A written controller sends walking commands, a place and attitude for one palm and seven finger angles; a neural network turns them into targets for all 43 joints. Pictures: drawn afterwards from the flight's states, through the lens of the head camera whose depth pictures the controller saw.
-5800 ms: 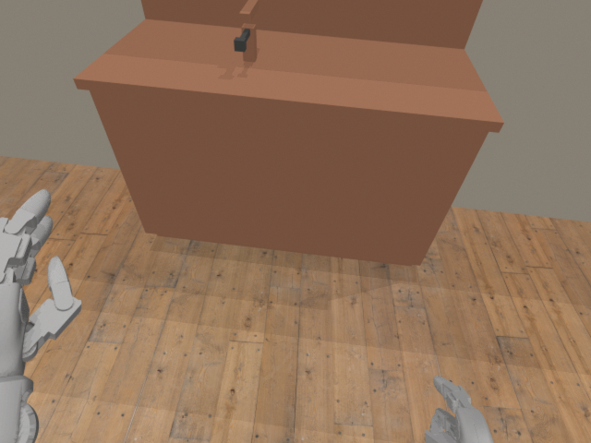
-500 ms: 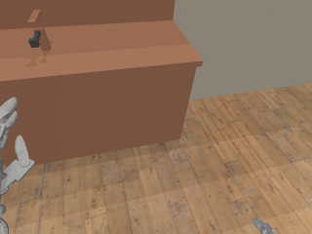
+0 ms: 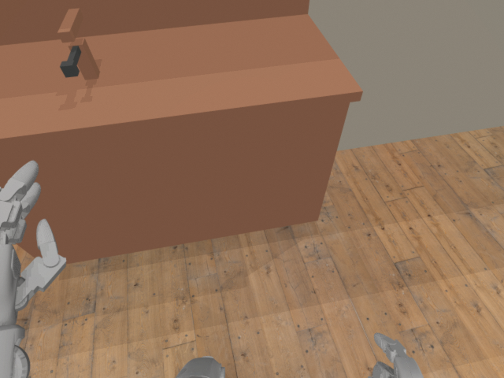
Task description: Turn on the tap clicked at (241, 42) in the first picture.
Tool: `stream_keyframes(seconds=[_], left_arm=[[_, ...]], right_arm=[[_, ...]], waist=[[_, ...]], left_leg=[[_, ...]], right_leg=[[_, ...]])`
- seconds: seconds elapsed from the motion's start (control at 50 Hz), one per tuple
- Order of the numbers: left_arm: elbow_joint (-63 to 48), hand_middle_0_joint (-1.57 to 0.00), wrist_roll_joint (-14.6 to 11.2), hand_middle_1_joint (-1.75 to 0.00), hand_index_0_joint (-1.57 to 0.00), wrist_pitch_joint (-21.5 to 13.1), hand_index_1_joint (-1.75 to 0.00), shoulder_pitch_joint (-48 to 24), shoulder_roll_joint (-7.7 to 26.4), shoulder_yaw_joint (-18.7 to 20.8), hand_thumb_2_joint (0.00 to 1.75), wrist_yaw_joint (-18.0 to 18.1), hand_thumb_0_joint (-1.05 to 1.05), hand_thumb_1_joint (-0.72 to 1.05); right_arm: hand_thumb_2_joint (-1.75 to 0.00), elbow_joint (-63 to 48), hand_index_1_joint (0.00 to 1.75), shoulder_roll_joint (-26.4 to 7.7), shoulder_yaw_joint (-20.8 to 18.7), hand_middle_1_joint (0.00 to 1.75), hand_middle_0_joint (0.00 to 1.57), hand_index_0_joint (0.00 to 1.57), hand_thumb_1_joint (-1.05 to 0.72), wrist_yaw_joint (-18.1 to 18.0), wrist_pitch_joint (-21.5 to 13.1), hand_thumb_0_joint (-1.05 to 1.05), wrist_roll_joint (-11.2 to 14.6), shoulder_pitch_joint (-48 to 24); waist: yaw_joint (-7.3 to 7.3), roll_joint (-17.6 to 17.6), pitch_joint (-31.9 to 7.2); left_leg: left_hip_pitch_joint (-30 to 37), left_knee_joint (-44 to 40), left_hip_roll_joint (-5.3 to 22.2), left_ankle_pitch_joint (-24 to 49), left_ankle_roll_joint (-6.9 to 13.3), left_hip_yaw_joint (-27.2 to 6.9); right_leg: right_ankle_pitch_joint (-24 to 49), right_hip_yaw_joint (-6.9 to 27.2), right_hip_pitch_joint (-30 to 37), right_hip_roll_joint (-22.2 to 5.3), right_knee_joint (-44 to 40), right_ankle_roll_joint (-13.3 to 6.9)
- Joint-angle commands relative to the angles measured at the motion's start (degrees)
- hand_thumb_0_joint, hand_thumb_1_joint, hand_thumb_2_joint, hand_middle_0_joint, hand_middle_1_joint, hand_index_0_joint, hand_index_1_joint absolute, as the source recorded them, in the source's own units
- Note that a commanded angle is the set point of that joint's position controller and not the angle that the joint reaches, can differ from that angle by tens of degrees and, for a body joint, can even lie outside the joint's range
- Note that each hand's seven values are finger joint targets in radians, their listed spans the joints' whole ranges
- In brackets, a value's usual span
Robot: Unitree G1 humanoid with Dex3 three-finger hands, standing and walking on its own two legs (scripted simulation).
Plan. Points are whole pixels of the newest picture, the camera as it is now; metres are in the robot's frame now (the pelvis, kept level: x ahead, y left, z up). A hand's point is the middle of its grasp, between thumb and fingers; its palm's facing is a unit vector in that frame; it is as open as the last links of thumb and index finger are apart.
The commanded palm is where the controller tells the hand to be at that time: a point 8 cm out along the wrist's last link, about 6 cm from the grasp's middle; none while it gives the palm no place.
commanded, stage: take the last steps up to it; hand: left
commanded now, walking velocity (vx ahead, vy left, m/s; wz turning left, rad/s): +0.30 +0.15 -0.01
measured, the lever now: (69, 68) +0.73 +0.49 +0.09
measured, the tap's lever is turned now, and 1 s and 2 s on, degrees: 0 0 0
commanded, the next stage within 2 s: come to a stop and stand still in 0.98 s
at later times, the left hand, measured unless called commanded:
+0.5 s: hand (54, 163) +0.34 +0.29 +0.18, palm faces +0.35 -0.77 -0.54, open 7.4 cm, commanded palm +0.29 +0.34 +0.18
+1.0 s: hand (36, 108) +0.46 +0.38 +0.18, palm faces +0.39 -0.81 -0.43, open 7.4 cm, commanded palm +0.40 +0.41 +0.18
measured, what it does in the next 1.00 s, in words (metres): walks ahead: left foot, then right foot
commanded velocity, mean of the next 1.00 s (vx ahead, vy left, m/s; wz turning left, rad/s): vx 0.24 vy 0.11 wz -0.05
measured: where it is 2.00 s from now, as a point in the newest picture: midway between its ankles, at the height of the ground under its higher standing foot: (220, 368)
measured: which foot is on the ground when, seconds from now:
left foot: up 0.00-0.12, down 0.14-0.50, up 0.52-0.86, down 0.88-1.00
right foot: down 0.00-0.16, up 0.18-0.46, down 0.48-0.88, up 0.90-1.00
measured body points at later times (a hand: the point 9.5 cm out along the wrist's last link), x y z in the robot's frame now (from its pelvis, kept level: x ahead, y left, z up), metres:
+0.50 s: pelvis +0.13 +0.07 -0.01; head +0.15 +0.04 +0.43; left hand +0.32 +0.33 +0.21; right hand +0.28 -0.14 -0.13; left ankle +0.10 +0.17 -0.74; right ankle +0.16 -0.01 -0.74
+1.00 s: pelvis +0.22 +0.14 -0.01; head +0.24 +0.15 +0.44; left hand +0.43 +0.42 +0.20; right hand +0.38 -0.11 -0.09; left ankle +0.27 +0.25 -0.74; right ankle +0.16 +0.02 -0.67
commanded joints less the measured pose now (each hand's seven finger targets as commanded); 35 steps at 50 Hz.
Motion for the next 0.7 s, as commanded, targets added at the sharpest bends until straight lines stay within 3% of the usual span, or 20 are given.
stream_keyframes(seconds=[0.0,0.06,0.1,0.12,0.14,0.16,0.18,0.22,0.28,0.34,0.42,0.44,0.46,0.48,0.5,0.52,0.58,0.6,0.64,0.68], left_arm=[[-16.28,-0.20,-0.66,-0.30,-0.20,-4.72,-0.30,-2.69,14.04,9.65,0.90,2.55,0.00,0.90],[-18.59,-0.20,-0.94,-0.30,-0.20,-3.93,-0.30,-1.36,13.73,10.36,0.90,3.18,0.00,0.90],[-19.55,-0.20,-1.00,-0.30,-0.20,-4.15,-0.30,-0.73,13.18,10.24,0.90,3.30,0.00,0.90],[-20.66,-0.20,-1.15,-0.30,-0.20,-4.55,-0.30,-1.50,12.96,10.06,0.90,3.26,0.00,0.90],[-21.48,-0.20,-1.22,-0.30,-0.20,-5.01,-0.30,-1.52,12.86,10.49,0.90,3.29,0.00,0.90],[-19.89,-0.20,-0.66,-0.30,-0.20,-5.31,-0.30,-1.99,13.68,10.46,0.90,3.24,0.00,0.90],[-18.83,-0.20,-0.72,-0.30,-0.20,-5.50,-0.30,-2.70,16.82,12.17,0.90,2.81,0.00,0.90],[-19.52,-0.20,-1.33,-0.30,-0.20,-5.01,-0.30,-2.68,14.13,10.97,0.90,2.46,0.00,0.90],[-22.54,-0.20,-1.69,-0.30,-0.20,-4.93,-0.30,0.76,13.33,10.51,0.90,1.92,0.00,0.90],[-19.28,-0.20,-1.93,-0.30,-0.20,-3.71,-0.30,2.88,12.00,9.21,0.90,1.67,0.00,0.90],[-13.25,-0.20,-1.97,-0.30,-0.20,-1.74,-0.30,1.87,12.92,10.44,0.90,1.76,0.00,0.90],[-11.43,-0.20,-1.71,-0.30,-0.20,-1.43,-0.30,0.23,13.19,10.46,0.90,1.64,0.00,0.90],[-10.27,-0.20,-1.15,-0.30,-0.20,-1.31,-0.30,-1.39,14.17,10.62,0.90,1.55,0.00,0.90],[-7.94,-0.20,-1.00,-0.30,-0.20,-0.94,-0.30,-1.37,14.16,10.49,0.90,1.39,0.00,0.90],[-7.72,-0.20,-1.98,-0.30,-0.20,-0.97,-0.30,-4.14,14.63,11.26,0.90,1.40,0.00,0.90],[-7.70,-0.20,-1.90,-0.30,-0.20,-1.56,-0.30,-5.62,12.55,9.21,0.90,0.75,0.00,0.90],[-12.23,-0.20,-1.00,-0.30,-0.20,-3.57,-0.30,-7.15,13.37,8.50,0.90,0.61,0.00,0.90],[-11.99,-0.20,-0.54,-0.30,-0.20,-3.97,-0.30,-6.23,13.13,7.99,0.90,0.83,0.00,0.90],[-14.43,-0.20,-0.49,-0.30,-0.20,-4.36,-0.30,-6.09,13.00,7.25,0.90,1.24,0.00,0.90],[-18.86,-0.20,-0.71,-0.30,-0.20,-4.80,-0.30,-4.63,15.40,9.41,0.90,2.08,0.00,0.90]], right_arm=[[-0.90,-10.89,0.30,-3.76,-1.95,0.30,0.20,0.20,-0.90,-0.91,-4.01,0.00,-0.29,-6.12],[-0.90,-11.75,0.30,-3.89,-2.91,0.30,0.20,0.20,-0.90,-1.12,-4.55,0.00,-0.44,-4.41],[-0.90,-12.12,0.30,-4.87,-3.74,0.30,0.20,0.20,-0.90,-1.80,-4.87,0.00,-0.06,-3.01],[-0.90,-12.15,0.30,-6.23,-4.56,0.30,0.20,0.20,-0.90,-1.99,-4.88,0.00,0.25,-1.97],[-0.90,-12.31,0.30,-7.69,-5.30,0.30,0.20,0.20,-0.90,-1.76,-4.71,0.00,0.35,-2.24],[-0.90,-12.85,0.30,-7.29,-5.19,0.30,0.20,0.20,-0.90,-1.33,-4.92,0.00,0.39,-2.10],[-0.90,-11.46,0.30,-6.79,-4.62,0.30,0.20,0.20,-0.90,-1.50,-5.77,0.00,-0.10,-3.20],[-0.90,-10.32,0.30,-6.50,-4.78,0.30,0.20,0.20,-0.90,-1.03,-6.15,0.00,0.89,-3.15],[-0.90,-10.13,0.30,-6.14,-4.24,0.30,0.20,0.20,-0.90,-0.40,-7.24,0.00,1.23,-2.87],[-0.90,-10.54,0.30,-6.03,-3.18,0.30,0.20,0.20,-0.90,-0.44,-7.44,0.00,0.83,-3.16],[-0.90,-10.31,0.30,-6.12,-2.64,0.30,0.20,0.20,-0.90,-1.46,-6.00,0.00,0.65,-3.18],[-0.90,-10.21,0.30,-6.07,-2.56,0.30,0.20,0.20,-0.90,-1.60,-5.39,0.00,0.72,-3.78],[-0.90,-10.10,0.30,-5.36,-2.65,0.30,0.20,0.20,-0.90,-1.63,-4.80,0.00,0.70,-3.74],[-0.90,-11.03,0.30,-4.65,-2.45,0.30,0.20,0.20,-0.90,-1.27,-4.41,0.00,0.49,-4.26],[-0.90,-11.12,0.30,-5.82,-2.53,0.30,0.20,0.20,-0.90,-0.92,-4.55,0.00,0.18,-5.75],[-0.90,-9.72,0.30,-6.12,-3.40,0.30,0.20,0.20,-0.90,-0.31,-4.49,0.00,0.30,-3.60],[-0.90,-8.85,0.30,-5.35,-1.86,0.30,0.20,0.20,-0.90,-0.07,-3.08,0.00,0.19,-5.06],[-0.90,-9.06,0.30,-5.06,-1.40,0.30,0.20,0.20,-0.90,-0.21,-2.91,0.00,-0.02,-6.00],[-0.90,-9.49,0.30,-5.25,-1.67,0.30,0.20,0.20,-0.90,-0.26,-2.90,0.00,-0.21,-5.38],[-0.90,-10.46,0.30,-5.42,-2.27,0.30,0.20,0.20,-0.90,-0.75,-3.43,0.00,-0.36,-5.61]], waist=[[0.39,-10.49,-6.81],[0.10,-9.25,-9.48],[-1.19,-3.76,-11.83],[-2.42,4.73,-13.95],[-2.23,16.31,-15.01],[-1.93,15.57,-13.75],[-2.00,16.33,-12.33],[-1.83,11.50,-8.98],[-0.88,13.14,-9.90],[-1.30,12.45,-9.05],[-0.71,5.46,-10.01],[-0.38,1.81,-10.31],[-0.27,-7.96,-11.52],[-0.47,-19.76,-10.35],[-0.27,-17.22,-6.87],[-1.40,-15.62,-5.88],[-1.19,-5.07,-5.32],[-1.11,-4.98,-4.74],[-1.47,-6.65,-5.60],[-0.69,-6.53,-7.55]], left_leg=[[3.44,-16.44,-0.02,2.84,0.67,5.22],[11.94,-26.50,-3.28,8.31,0.51,9.57],[20.65,-32.36,-3.06,12.40,1.04,9.18],[28.49,-33.48,1.52,15.27,3.47,2.83],[35.77,-33.50,12.60,25.85,9.13,-12.56],[33.72,-36.52,17.50,27.86,13.37,-20.62],[30.60,-37.85,18.51,22.72,15.32,-22.68],[27.94,-36.78,16.34,20.52,15.01,-15.87],[24.63,-36.62,11.66,21.77,11.83,-5.93],[19.93,-37.49,11.18,22.16,10.09,-3.05],[17.04,-30.10,10.56,20.52,7.44,-1.36],[12.51,-24.39,9.53,17.24,6.46,-0.44],[5.74,-12.07,5.19,10.00,4.84,3.30],[-7.68,2.71,-2.70,-7.55,1.93,4.91],[-12.00,12.15,-1.98,-9.89,0.62,-2.10],[-12.13,15.67,-0.68,-6.03,0.08,-5.49],[-12.18,14.64,2.34,-0.71,-1.08,-4.13],[-11.18,12.32,2.45,0.60,-0.99,-2.98],[-6.60,3.05,2.47,3.62,-0.73,-0.52],[-1.88,-7.97,1.60,3.90,-0.45,3.22]], right_leg=[[23.04,8.15,7.60,-12.12,-8.81,-7.31],[22.00,7.40,7.81,-10.23,-4.45,-5.70],[22.30,4.40,5.62,-7.10,5.78,-2.86],[18.12,2.25,-1.15,-4.65,16.42,-0.84],[-7.20,-0.68,-14.52,0.79,28.59,1.37],[-20.74,2.33,-19.63,2.91,38.36,0.56],[-19.74,4.79,-22.19,0.93,42.83,0.46],[-15.68,5.58,-25.61,-1.85,39.39,0.88],[-8.16,1.81,-20.15,-0.97,27.87,1.26],[-4.41,-1.19,-12.10,1.11,17.01,1.44],[0.15,-3.35,-0.59,3.48,2.15,0.90],[3.44,-0.98,5.33,1.90,-2.09,-0.01],[4.90,10.83,11.01,-5.56,-6.04,-3.30],[10.52,33.68,16.02,-18.13,-10.77,-9.58],[8.54,40.42,12.38,-23.17,-14.38,-11.49],[5.66,36.98,10.57,-21.24,-14.82,-10.79],[20.19,19.34,8.15,-17.08,-10.69,-9.57],[24.22,14.45,6.73,-15.56,-10.31,-8.60],[26.81,9.08,4.94,-13.60,-9.82,-7.52],[28.76,8.05,7.11,-12.89,-8.67,-7.67]])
